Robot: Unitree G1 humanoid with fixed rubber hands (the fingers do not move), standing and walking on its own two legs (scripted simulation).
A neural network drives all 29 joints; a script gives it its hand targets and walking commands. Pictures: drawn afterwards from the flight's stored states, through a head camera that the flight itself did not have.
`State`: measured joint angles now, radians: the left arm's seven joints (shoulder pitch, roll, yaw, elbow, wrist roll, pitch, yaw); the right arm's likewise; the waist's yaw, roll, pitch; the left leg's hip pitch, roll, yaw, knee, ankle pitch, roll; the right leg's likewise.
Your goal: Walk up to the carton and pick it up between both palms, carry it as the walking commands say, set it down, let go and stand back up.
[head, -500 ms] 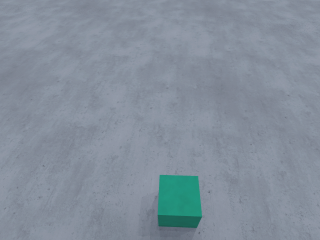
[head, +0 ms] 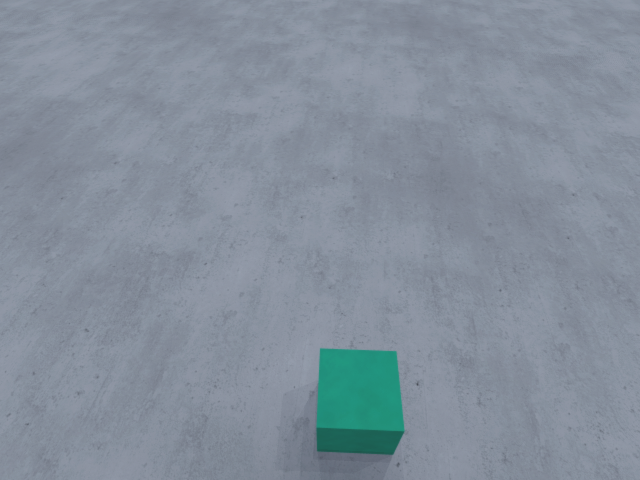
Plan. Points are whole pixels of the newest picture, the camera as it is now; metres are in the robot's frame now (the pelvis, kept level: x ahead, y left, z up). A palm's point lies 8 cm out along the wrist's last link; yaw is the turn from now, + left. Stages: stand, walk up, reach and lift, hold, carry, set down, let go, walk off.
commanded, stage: walk up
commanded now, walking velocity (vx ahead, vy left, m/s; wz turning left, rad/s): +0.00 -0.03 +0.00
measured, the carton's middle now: (356, 401) +0.48 -0.08 -0.66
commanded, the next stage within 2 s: stand in 1.76 s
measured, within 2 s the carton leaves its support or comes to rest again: neither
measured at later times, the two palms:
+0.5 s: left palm out of the picture +0.05 +0.22 -0.11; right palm out of the picture +0.07 -0.29 -0.13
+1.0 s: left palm out of the picture +0.14 +0.21 -0.12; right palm out of the picture +0.15 -0.29 -0.14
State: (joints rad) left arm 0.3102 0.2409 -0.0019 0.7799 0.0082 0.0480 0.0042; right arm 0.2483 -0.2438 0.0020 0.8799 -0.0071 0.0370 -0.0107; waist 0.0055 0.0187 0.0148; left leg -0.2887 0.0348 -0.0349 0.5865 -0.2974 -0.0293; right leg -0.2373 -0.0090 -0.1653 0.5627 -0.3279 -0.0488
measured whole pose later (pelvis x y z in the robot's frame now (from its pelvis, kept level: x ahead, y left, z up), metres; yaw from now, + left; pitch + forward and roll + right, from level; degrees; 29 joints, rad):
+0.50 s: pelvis +0.01 -0.04 +0.00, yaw -1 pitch +0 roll +2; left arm 0.36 0.25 0.00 0.78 0.01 0.03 -0.01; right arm 0.25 -0.24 0.00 0.88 -0.01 0.04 -0.03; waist 0.01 0.00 0.00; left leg -0.36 0.05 -0.03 0.82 -0.48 -0.04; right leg -0.22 0.00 -0.17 0.56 -0.36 -0.08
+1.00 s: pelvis +0.09 -0.04 -0.01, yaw +0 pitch +0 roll +2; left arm 0.32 0.24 0.00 0.78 0.01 0.06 0.03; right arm 0.24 -0.24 0.00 0.88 -0.01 0.03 -0.02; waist 0.01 0.00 0.03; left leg -0.31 -0.01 -0.01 0.60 -0.29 -0.02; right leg -0.17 -0.01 -0.16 0.64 -0.48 -0.05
